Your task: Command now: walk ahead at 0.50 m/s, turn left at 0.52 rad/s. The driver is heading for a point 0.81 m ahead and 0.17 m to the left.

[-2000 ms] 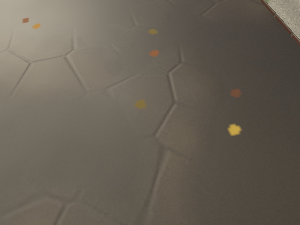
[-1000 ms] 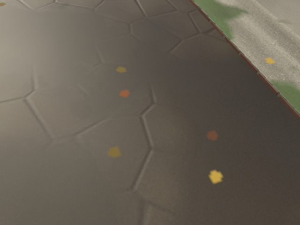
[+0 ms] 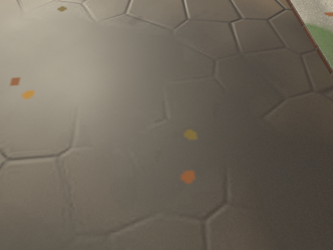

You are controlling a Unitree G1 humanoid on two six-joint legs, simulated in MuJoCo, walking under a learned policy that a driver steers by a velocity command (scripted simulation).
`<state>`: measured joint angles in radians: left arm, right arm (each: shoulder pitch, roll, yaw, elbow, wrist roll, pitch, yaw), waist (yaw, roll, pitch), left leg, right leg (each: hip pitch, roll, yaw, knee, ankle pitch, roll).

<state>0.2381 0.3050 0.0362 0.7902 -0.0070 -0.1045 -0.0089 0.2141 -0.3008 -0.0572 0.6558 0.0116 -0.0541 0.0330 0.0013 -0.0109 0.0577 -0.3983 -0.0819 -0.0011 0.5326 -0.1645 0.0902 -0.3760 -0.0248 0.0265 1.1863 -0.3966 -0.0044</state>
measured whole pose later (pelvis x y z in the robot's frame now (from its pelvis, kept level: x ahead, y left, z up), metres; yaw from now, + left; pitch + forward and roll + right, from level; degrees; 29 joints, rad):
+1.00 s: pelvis +0.51 +0.12 +0.00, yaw +35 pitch +1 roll -1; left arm 0.24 0.32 0.05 0.79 -0.02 -0.10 -0.01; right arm 0.19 -0.30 -0.06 0.61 0.01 -0.04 0.03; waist 0.02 -0.01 0.08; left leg -0.40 -0.07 0.01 0.56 -0.18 0.09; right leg -0.36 -0.07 0.02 1.19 -0.40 0.00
